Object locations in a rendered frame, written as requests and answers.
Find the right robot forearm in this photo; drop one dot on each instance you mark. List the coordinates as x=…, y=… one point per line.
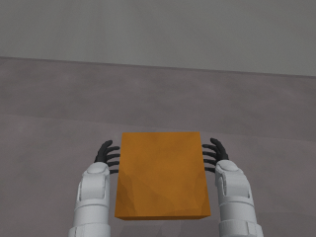
x=235, y=201

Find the robot left hand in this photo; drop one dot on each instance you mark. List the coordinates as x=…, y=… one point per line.
x=103, y=157

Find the robot right hand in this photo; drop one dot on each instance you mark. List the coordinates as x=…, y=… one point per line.
x=220, y=154

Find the carton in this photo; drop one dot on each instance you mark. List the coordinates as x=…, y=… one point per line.
x=161, y=176

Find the left robot forearm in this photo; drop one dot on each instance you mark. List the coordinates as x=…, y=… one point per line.
x=92, y=203

